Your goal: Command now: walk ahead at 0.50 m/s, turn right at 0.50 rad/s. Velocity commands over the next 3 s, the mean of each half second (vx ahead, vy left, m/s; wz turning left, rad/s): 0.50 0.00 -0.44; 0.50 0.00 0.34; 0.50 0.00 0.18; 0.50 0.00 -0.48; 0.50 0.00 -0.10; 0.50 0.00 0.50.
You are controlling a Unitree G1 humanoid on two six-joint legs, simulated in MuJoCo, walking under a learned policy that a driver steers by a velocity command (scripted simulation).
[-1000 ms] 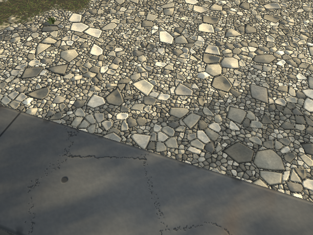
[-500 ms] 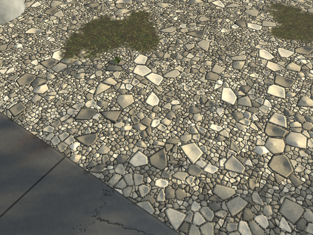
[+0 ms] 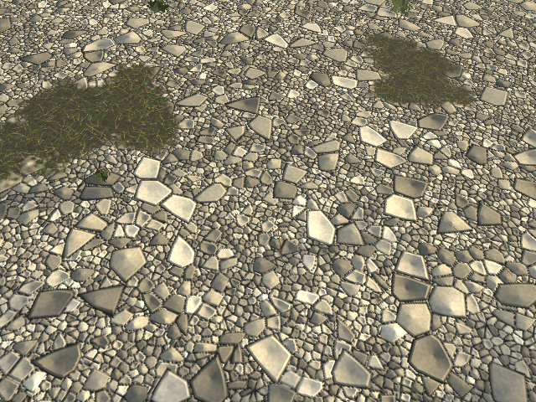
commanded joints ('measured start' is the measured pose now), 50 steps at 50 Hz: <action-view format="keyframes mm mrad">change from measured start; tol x64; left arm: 1 10 13 0 -71 19 15 -16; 50 -30 96 -37 -61 -11 -79 19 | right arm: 1 38 -81 -16 -28 12 -36 -1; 50 94 -213 -60 13 27 88 10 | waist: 1 15 116 26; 50 -61 29 -31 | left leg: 1 104 289 -211 -221 280 90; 15 326 297 115 103 996 19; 19 -476 32 -114 1078 -307 -69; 50 290 319 -624 -117 144 319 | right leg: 1 -174 -47 31 11 76 23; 16 280 129 -176 -621 69 -145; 19 856 -352 721 -832 120 -351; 44 686 -216 -220 -646 1274 -27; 50 -215 -29 25 205 -42 26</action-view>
